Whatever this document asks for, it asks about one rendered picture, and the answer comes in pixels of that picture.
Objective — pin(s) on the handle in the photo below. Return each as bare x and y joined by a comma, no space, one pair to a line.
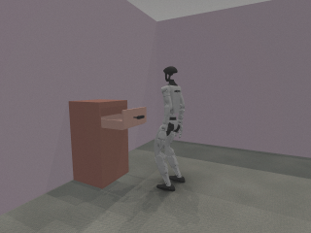
139,117

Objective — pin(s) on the right robot forearm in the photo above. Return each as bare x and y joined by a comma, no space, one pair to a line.
181,116

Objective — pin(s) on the robot left upper arm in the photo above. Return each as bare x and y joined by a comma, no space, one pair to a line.
166,95

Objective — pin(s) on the left robot forearm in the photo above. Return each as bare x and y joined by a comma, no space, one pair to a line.
166,118

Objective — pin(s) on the right robot shin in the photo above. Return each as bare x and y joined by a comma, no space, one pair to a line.
172,160

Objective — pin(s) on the right robot hand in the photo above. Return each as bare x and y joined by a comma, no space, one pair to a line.
181,131

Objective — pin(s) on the robot right upper arm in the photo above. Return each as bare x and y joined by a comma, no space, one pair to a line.
182,102

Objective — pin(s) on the drawer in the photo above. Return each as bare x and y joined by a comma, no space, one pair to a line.
127,119

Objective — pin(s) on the cabinet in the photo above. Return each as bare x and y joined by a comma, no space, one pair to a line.
99,155

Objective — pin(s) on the robot right foot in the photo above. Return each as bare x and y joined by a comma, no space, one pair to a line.
175,178

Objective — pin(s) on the left robot hand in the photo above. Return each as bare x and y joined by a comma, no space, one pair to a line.
162,135

